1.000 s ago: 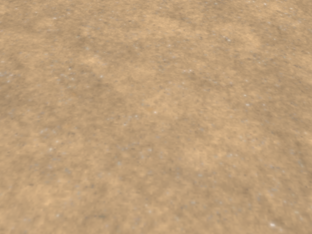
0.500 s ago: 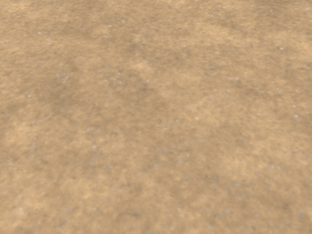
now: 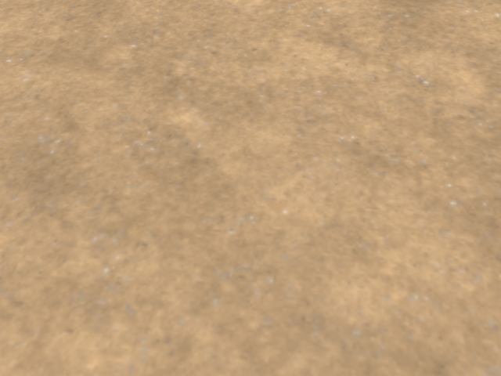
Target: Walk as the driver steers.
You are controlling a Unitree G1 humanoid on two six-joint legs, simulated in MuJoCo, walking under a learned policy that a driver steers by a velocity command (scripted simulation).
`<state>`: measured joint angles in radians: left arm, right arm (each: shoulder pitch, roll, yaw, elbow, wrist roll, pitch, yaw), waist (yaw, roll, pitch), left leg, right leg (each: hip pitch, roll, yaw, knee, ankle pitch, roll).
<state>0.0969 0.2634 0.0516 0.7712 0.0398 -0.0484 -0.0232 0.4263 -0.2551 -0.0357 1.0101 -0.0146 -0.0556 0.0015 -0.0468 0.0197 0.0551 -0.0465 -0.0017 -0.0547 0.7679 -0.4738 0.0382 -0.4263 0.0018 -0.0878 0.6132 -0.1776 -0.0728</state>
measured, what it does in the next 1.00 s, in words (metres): walks ahead: left foot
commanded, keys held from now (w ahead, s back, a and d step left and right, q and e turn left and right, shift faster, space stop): w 0.66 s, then w+e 0.34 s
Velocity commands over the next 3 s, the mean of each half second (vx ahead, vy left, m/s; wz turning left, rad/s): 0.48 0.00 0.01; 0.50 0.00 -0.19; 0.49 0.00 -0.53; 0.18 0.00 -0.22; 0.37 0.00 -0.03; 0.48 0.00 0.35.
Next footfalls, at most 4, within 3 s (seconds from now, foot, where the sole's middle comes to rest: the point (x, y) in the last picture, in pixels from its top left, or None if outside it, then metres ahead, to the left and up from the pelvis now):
0.50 left None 0.45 0.08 -0.76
1.04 right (296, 281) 0.73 -0.11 -0.76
1.58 left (273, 188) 1.07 -0.07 -0.76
1.98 right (326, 222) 0.92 -0.23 -0.76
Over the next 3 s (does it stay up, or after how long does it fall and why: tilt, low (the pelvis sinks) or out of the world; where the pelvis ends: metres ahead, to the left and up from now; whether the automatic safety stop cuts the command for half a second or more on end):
stays up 1.27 -0.30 0.02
